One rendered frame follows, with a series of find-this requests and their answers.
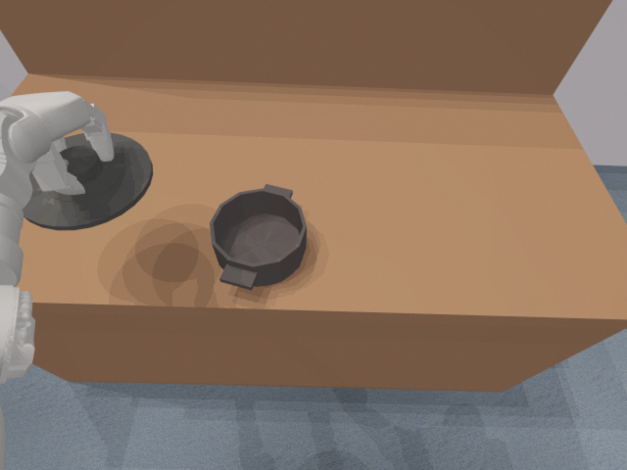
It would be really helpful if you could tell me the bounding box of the robot left upper arm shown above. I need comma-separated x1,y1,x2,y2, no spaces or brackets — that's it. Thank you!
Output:
0,285,35,470

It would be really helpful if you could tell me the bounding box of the robot left forearm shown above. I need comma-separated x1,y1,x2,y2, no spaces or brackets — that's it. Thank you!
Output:
0,103,51,287

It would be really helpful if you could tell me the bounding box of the left robot hand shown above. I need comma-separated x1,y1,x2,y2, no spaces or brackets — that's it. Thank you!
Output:
0,91,114,195

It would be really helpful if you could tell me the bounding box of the pot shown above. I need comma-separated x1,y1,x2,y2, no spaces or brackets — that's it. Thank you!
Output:
210,184,307,291

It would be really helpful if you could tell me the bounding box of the knob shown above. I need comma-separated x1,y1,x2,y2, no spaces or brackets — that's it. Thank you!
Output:
59,146,103,185

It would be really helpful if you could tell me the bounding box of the lid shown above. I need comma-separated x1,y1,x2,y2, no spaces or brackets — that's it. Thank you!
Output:
23,132,153,230

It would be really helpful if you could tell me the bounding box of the table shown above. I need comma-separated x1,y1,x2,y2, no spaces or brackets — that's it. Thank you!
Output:
0,0,627,392

